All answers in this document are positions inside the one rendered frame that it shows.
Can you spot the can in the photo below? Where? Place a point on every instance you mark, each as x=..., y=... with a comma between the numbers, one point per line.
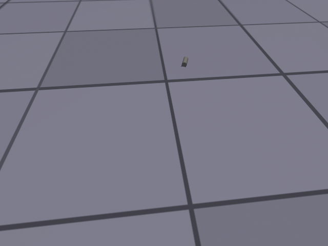
x=185, y=60

